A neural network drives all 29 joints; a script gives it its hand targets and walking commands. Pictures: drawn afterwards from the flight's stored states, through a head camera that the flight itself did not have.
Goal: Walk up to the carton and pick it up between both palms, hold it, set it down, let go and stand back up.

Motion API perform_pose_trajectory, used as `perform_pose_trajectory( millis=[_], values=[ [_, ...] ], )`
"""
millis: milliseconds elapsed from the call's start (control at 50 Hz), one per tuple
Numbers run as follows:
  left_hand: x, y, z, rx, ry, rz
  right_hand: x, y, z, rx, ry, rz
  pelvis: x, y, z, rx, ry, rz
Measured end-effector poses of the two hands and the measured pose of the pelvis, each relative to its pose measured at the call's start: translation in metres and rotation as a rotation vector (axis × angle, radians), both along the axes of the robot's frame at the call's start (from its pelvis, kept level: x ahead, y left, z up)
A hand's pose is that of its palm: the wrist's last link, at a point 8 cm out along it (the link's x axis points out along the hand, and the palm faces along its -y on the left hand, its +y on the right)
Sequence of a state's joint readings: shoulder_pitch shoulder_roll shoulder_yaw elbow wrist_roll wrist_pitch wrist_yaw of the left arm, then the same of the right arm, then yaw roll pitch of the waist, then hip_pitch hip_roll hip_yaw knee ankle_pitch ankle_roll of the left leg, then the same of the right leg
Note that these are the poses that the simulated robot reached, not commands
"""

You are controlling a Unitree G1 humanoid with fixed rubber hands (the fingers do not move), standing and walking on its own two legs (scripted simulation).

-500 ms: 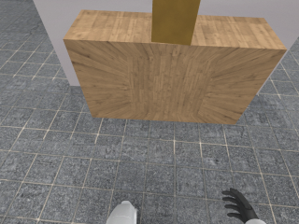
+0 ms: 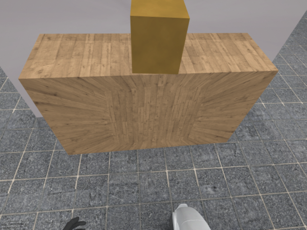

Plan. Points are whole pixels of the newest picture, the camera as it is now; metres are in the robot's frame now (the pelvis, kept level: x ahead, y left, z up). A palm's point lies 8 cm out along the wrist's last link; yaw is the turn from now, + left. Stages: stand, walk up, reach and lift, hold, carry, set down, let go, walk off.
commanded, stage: walk up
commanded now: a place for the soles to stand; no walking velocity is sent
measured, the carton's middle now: (156, 36) +0.84 -0.07 +0.05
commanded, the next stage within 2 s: none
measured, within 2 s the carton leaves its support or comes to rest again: neither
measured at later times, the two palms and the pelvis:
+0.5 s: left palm (65, 208) +0.22 +0.24 -0.12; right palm (226, 157) +0.33 -0.27 -0.11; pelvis +0.21 -0.03 -0.01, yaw -1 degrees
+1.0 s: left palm (83, 129) +0.48 +0.23 -0.12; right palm (227, 154) +0.35 -0.29 -0.12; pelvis +0.38 -0.02 -0.01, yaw -1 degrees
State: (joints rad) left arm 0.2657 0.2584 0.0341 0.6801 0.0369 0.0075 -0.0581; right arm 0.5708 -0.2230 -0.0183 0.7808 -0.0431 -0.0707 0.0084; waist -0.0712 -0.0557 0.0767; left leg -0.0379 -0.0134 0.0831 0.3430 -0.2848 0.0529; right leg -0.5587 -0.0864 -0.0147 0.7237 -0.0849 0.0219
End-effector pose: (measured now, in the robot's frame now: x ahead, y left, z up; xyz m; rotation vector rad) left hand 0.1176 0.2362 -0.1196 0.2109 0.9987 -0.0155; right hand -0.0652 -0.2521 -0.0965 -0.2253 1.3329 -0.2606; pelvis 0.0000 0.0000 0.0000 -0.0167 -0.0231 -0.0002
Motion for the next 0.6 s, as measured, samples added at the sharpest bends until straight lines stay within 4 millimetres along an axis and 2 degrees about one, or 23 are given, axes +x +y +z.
perform_pose_trajectory(
  millis=[120, 160, 200, 260, 340, 400, 480, 560, 600],
  values=[
    [0.098, -0.037, 0.0, 0.026, -0.074, -0.068, 0.036, -0.005, -0.026, 0.062, 0.066, -0.049, 0.063, -0.02, -0.016, 0.013, 0.018, -0.025],
    [0.126, -0.046, -0.003, 0.043, -0.108, -0.073, 0.055, -0.012, -0.04, 0.079, 0.085, -0.047, 0.085, -0.028, -0.025, -0.001, 0.02, -0.034],
    [0.141, -0.051, -0.003, 0.058, -0.127, -0.057, 0.085, -0.018, -0.046, 0.09, 0.08, -0.029, 0.103, -0.035, -0.028, 0.003, 0.01, -0.029],
    [0.139, -0.044, 0.004, 0.076, -0.103, 0.038, 0.149, -0.031, -0.043, 0.086, 0.007, 0.036, 0.13, -0.041, -0.02, 0.034, -0.01, -0.022],
    [0.116, -0.027, 0.011, 0.115, 0.01, 0.12, 0.253, -0.043, -0.028, 0.073, -0.187, 0.111, 0.161, -0.039, -0.008, 0.04, -0.022, -0.024],
    [0.1, -0.014, 0.011, 0.135, 0.105, 0.149, 0.318, -0.042, -0.017, 0.069, -0.304, 0.154, 0.18, -0.036, -0.004, 0.036, -0.017, -0.032],
    [0.097, 0.002, 0.005, 0.133, 0.176, 0.184, 0.382, -0.026, -0.01, 0.073, -0.369, 0.209, 0.207, -0.029, -0.007, 0.015, -0.008, -0.022],
    [0.111, 0.018, -0.013, 0.115, 0.203, 0.212, 0.433, -0.004, -0.012, 0.054, -0.388, 0.266, 0.242, -0.015, -0.018, -0.002, -0.01, -0.011],
    [0.122, 0.025, -0.026, 0.107, 0.225, 0.2, 0.453, 0.006, -0.015, 0.035, -0.407, 0.276, 0.259, -0.007, -0.027, 0.015, -0.016, -0.009]
  ],
)
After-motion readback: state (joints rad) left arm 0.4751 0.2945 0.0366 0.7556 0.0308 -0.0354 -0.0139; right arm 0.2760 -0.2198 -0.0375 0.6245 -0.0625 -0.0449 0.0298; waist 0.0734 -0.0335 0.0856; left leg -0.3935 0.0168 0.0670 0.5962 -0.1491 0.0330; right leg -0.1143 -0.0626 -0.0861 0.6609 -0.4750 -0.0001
